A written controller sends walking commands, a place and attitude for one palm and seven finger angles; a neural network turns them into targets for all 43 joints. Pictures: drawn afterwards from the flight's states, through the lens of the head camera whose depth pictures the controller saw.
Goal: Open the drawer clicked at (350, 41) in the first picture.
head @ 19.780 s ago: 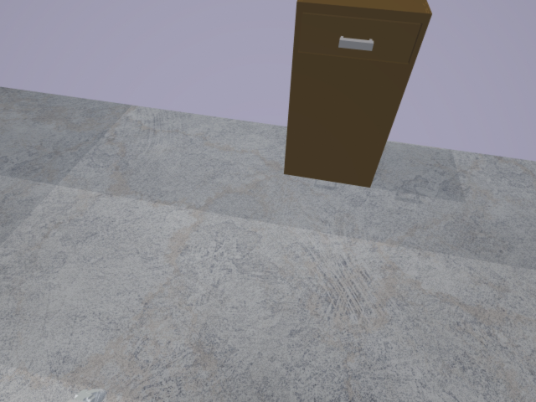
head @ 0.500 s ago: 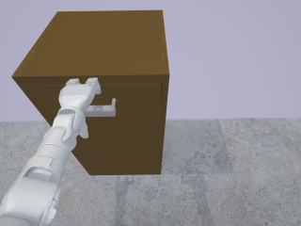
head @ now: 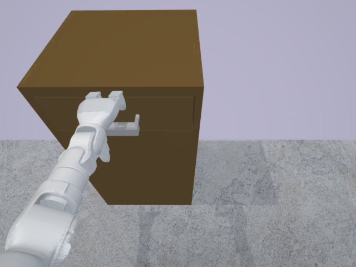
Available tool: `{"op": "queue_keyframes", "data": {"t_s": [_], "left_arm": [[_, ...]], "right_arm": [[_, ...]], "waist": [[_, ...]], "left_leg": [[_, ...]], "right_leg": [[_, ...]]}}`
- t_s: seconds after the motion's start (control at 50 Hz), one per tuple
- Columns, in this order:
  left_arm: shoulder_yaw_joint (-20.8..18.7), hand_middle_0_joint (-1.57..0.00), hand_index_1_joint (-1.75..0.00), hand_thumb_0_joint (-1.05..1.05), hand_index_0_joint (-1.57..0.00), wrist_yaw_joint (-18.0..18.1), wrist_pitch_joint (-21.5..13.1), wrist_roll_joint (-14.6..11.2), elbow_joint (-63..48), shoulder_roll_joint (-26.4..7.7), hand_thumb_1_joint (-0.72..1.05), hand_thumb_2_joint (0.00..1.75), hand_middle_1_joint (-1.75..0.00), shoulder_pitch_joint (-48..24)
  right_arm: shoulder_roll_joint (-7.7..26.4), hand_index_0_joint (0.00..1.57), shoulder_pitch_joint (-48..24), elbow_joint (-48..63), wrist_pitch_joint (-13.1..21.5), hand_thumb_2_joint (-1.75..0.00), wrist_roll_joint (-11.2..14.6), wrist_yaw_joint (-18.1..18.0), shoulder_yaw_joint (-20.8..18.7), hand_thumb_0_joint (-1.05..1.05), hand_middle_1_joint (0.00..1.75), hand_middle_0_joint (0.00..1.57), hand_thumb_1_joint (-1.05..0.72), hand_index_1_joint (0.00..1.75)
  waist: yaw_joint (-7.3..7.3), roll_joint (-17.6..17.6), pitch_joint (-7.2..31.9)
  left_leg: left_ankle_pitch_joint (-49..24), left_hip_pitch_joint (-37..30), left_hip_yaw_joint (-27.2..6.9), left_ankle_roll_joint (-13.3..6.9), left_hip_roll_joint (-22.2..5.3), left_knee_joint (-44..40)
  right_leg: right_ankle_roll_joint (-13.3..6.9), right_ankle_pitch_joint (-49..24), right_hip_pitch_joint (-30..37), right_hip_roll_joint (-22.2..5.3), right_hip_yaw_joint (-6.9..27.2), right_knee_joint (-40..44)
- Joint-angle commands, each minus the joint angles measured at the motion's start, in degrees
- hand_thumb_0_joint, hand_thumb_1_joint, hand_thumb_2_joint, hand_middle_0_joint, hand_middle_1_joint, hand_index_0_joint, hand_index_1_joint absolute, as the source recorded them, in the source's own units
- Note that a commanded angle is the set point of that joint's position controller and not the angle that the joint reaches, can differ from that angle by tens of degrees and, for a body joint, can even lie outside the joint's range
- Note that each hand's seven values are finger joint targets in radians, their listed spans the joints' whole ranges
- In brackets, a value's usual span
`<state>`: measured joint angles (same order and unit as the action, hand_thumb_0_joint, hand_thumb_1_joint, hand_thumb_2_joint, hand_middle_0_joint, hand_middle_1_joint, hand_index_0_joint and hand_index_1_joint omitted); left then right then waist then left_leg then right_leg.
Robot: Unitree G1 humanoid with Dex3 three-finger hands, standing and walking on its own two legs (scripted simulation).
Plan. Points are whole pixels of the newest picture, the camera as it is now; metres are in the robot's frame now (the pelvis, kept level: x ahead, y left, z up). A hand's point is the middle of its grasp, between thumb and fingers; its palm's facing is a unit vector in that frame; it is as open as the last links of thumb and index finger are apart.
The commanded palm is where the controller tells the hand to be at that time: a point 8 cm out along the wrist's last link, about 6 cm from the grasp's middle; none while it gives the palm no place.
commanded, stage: lower the fingers behind the handle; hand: left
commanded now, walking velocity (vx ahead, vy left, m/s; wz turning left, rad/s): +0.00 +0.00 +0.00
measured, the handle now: (117, 123) +0.49 +0.18 +0.00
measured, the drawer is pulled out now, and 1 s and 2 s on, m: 0.00 0.00 0.00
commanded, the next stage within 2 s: close the thumb around the handle in 1.46 s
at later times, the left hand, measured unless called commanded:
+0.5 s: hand (110, 135) +0.43 +0.19 +0.02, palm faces -0.04 -0.04 -1.00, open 13.8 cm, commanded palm +0.41 +0.19 +0.08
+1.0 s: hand (113, 141) +0.44 +0.19 -0.01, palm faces -0.05 -0.04 -1.00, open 13.8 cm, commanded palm +0.42 +0.20 +0.04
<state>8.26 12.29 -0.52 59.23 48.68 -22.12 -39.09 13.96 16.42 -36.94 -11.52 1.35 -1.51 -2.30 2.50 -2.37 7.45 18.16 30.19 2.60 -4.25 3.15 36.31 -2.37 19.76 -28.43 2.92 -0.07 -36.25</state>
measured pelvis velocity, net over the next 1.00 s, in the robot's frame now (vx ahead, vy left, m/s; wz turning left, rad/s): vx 0.00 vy -0.01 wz -0.01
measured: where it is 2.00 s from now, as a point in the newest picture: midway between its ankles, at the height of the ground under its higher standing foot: outside the picture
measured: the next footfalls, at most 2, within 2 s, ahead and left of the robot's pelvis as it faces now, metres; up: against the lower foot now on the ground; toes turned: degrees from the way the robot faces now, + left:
none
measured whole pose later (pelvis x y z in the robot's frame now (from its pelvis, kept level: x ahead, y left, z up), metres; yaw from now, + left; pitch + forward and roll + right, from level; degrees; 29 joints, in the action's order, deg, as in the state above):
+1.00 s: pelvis +0.00 -0.01 -0.02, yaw +0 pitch +18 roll -1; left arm 4.6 21.6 -2.0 62.7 56.4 -22.3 -37.9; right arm 13.6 18.3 -38.3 -10.4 0.3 -1.8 -3.1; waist 4.9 -2.2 10.0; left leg 21.7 41.1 2.4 -3.6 1.7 44.9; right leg -3.2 22.6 -38.9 4.3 -0.7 -43.6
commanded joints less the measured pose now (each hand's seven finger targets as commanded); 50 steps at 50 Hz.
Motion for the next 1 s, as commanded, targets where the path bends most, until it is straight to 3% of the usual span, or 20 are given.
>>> {"op": "queue_keyframes", "data": {"t_s": [0.0,0.06,0.08,0.1,0.14,0.18,0.22,0.26,0.34,0.4,0.48,0.54,0.6,0.64,0.68,0.82,0.86,0.88,0.94,0.98], "left_arm": [[-4.78,-0.30,-1.20,0.00,-0.30,3.21,-1.85,0.27,-12.06,-11.27,-0.50,0.30,-1.20,-22.03],[-5.88,-0.30,-1.20,0.00,-0.30,5.05,-2.24,0.74,-14.03,-12.15,-0.50,0.30,-1.20,-21.93],[-4.91,-0.30,-1.20,0.00,-0.30,5.54,-2.13,0.55,-14.60,-10.86,-0.50,0.30,-1.20,-21.63],[-6.73,-0.30,-1.20,0.00,-0.30,6.12,-2.06,0.69,-14.09,-12.65,-0.50,0.30,-1.20,-21.34],[-4.58,-0.30,-1.20,0.00,-0.30,6.99,-1.32,0.96,-12.92,-10.41,-0.50,0.30,-1.20,-22.57],[-4.54,-0.30,-1.20,0.00,-0.30,7.71,-0.67,1.17,-12.30,-10.18,-0.50,0.30,-1.20,-22.49],[-3.59,-0.30,-1.20,0.00,-0.30,7.86,-0.25,0.96,-11.77,-9.43,-0.50,0.30,-1.20,-24.93],[-5.88,-0.30,-1.20,0.00,-0.30,7.89,0.07,1.26,-9.69,-12.45,-0.50,0.30,-1.20,-23.48],[-4.69,-0.30,-1.20,0.00,-0.30,7.48,-0.27,1.53,-8.39,-11.11,-0.50,0.30,-1.20,-22.97],[-4.27,-0.30,-1.20,0.00,-0.30,7.11,-0.72,1.27,-7.13,-9.80,-0.50,0.30,-1.20,-20.94],[-4.78,-0.30,-1.20,0.00,-0.30,7.62,-1.25,1.80,-6.24,-10.77,-0.50,0.30,-1.20,-20.67],[-4.43,-0.30,-1.20,0.00,-0.30,9.00,-1.80,2.41,-7.36,-10.29,-0.50,0.30,-1.20,-23.43],[-6.68,-0.30,-1.20,0.00,-0.30,10.57,-2.17,2.88,-7.96,-13.02,-0.50,0.30,-1.20,-25.30],[-5.06,-0.30,-1.20,0.00,-0.30,11.35,-1.67,2.73,-6.26,-9.90,-0.50,0.30,-1.20,-23.31],[-4.69,-0.30,-1.20,0.00,-0.30,11.89,-0.87,2.76,-5.17,-9.50,-0.50,0.30,-1.20,-23.67],[-6.18,-0.30,-1.20,0.00,-0.30,11.41,-0.02,2.78,-2.59,-11.67,-0.50,0.30,-1.20,-22.51],[-7.74,-0.30,-1.20,0.00,-0.30,11.24,-0.33,2.97,-2.00,-13.83,-0.50,0.30,-1.20,-21.39],[-6.77,-0.30,-1.20,0.00,-0.30,11.18,-0.54,2.95,-2.03,-12.91,-0.50,0.30,-1.20,-21.94],[-7.62,-0.30,-1.20,0.00,-0.30,11.26,-2.01,3.17,-2.83,-13.36,-0.50,0.30,-1.20,-20.58],[-7.89,-0.30,-1.20,0.00,-0.30,11.72,-2.00,3.45,-1.50,-13.37,-0.50,0.30,-1.20,-19.24]], "right_arm": [[7.88,0.20,2.02,5.12,1.44,-0.90,-0.41,-0.12,-3.29,0.00,0.30,0.20,-0.90,0.30],[7.88,0.20,2.36,4.61,1.45,-0.90,-0.60,0.24,-3.71,0.00,0.30,0.20,-0.90,0.30],[7.72,0.20,2.15,4.75,1.50,-0.90,-0.61,0.40,-3.75,0.00,0.30,0.20,-0.90,0.30],[7.91,0.20,2.17,4.34,1.50,-0.90,-0.69,0.36,-3.81,0.00,0.30,0.20,-0.90,0.30],[7.81,0.20,2.09,3.86,1.50,-0.90,-0.54,0.41,-3.80,0.00,0.30,0.20,-0.90,0.30],[7.87,0.20,2.23,3.65,1.53,-0.90,-0.52,0.46,-3.95,0.00,0.30,0.20,-0.90,0.30],[8.00,0.20,2.58,3.12,1.74,-0.90,-0.53,0.37,-4.00,0.00,0.30,0.20,-0.90,0.30],[8.24,0.20,2.65,3.18,1.64,-0.90,-0.51,-0.03,-3.71,0.00,0.30,0.20,-0.90,0.30],[7.95,0.20,2.63,3.37,1.65,-0.90,-0.49,-0.32,-3.60,0.00,0.30,0.20,-0.90,0.30],[7.88,0.20,2.78,3.74,1.66,-0.90,-0.54,-0.14,-3.70,0.00,0.30,0.20,-0.90,0.30],[7.96,0.20,3.07,4.10,1.62,-0.90,-0.51,-0.36,-3.48,0.00,0.30,0.20,-0.90,0.30],[7.77,0.20,3.42,3.82,2.02,-0.90,-0.73,-0.43,-3.78,0.00,0.30,0.20,-0.90,0.30],[7.92,0.20,3.91,3.35,2.29,-0.90,-1.02,-0.46,-3.85,0.00,0.30,0.20,-0.90,0.30],[7.63,0.20,4.20,3.26,2.52,-0.90,-1.09,-0.14,-4.10,0.00,0.30,0.20,-0.90,0.30],[7.86,0.20,4.44,2.86,2.54,-0.90,-1.14,-0.06,-4.14,0.00,0.30,0.20,-0.90,0.30],[8.06,0.20,5.26,2.94,2.43,-0.90,-1.07,-0.50,-3.88,0.00,0.30,0.20,-0.90,0.30],[8.22,0.20,5.40,2.98,2.40,-0.90,-1.02,-0.77,-3.73,0.00,0.30,0.20,-0.90,0.30],[8.12,0.20,5.43,2.98,2.46,-0.90,-1.06,-0.89,-3.69,0.00,0.30,0.20,-0.90,0.30],[7.96,0.20,5.82,3.19,2.69,-0.90,-1.20,-0.89,-3.88,0.00,0.30,0.20,-0.90,0.30],[7.98,0.20,6.11,2.96,2.66,-0.90,-1.25,-0.81,-3.85,0.00,0.30,0.20,-0.90,0.30]], "waist": [[-0.23,2.02,19.11],[-0.58,0.26,21.20],[-0.48,-0.36,21.33],[-0.43,1.29,21.53],[0.59,1.37,19.82],[0.49,1.07,20.39],[1.56,1.26,20.55],[0.91,2.23,20.64],[1.16,1.05,20.19],[1.25,2.78,19.64],[1.32,3.31,18.34],[1.89,0.87,19.53],[1.64,-0.71,22.42],[1.89,-0.30,22.74],[2.29,0.32,22.65],[2.22,1.92,22.79],[2.00,2.24,22.35],[2.57,2.84,22.11],[1.93,0.44,23.26],[2.03,1.50,22.39]], "left_leg": [[-26.27,-13.97,-3.22,1.65,-1.94,-0.74],[-27.84,-15.12,-3.30,1.91,-2.19,0.08],[-27.41,-15.01,-3.15,1.91,-2.04,0.18],[-27.62,-14.43,-3.35,1.84,-2.10,0.37],[-25.30,-13.53,-3.43,1.81,-2.11,0.28],[-24.63,-13.85,-3.38,1.79,-2.06,0.39],[-24.03,-13.70,-3.30,1.55,-2.00,0.65],[-22.12,-11.72,-2.97,1.38,-1.62,0.45],[-22.07,-10.72,-2.51,1.28,-1.54,0.95],[-22.25,-9.87,-2.61,1.21,-1.47,1.37],[-19.10,-7.11,-2.39,1.05,-1.27,1.67],[-18.74,-7.83,-2.44,1.02,-1.33,2.70],[-19.97,-7.69,-2.72,1.29,-1.37,3.75],[-20.56,-7.96,-2.73,1.31,-1.37,4.53],[-20.17,-7.12,-2.62,1.25,-1.40,4.82],[-19.55,-3.65,-2.17,0.80,-1.05,5.62],[-18.41,-2.45,-1.97,0.73,-1.02,5.86],[-17.84,-1.92,-2.00,0.64,-1.01,5.89],[-19.00,-2.44,-2.05,0.79,-1.07,6.82],[-18.88,-1.42,-2.15,0.83,-1.19,7.37]], "right_leg": [[-0.70,-20.99,4.89,-0.11,0.69,2.34],[-0.72,-21.45,3.97,0.10,0.75,1.48],[-0.72,-21.38,3.98,0.13,0.71,1.48],[-0.76,-21.56,4.45,0.21,0.73,1.33],[-0.64,-20.15,2.71,0.25,0.57,1.42],[-0.69,-19.46,2.37,0.34,0.55,1.39],[-0.53,-19.90,2.17,0.26,0.73,1.58],[-0.47,-19.84,3.70,0.17,1.08,1.57],[-0.51,-20.98,3.45,0.04,1.28,1.23],[-0.48,-21.14,3.52,0.12,1.23,1.13],[-0.37,-19.67,2.73,0.04,1.46,0.86],[-0.45,-18.57,0.53,0.10,1.55,0.21],[-0.63,-19.02,0.29,0.19,1.49,-1.28],[-0.50,-19.40,-0.72,0.45,1.19,-1.61],[-0.38,-19.56,-1.02,0.44,1.26,-1.77],[-0.08,-22.31,1.05,0.28,1.95,-2.30],[0.01,-21.81,1.08,0.22,2.15,-2.29],[0.15,-21.85,1.07,0.13,2.28,-2.24],[-0.11,-21.92,-0.11,0.31,2.16,-3.25],[-0.13,-21.64,-1.10,0.44,2.01,-3.66]]}}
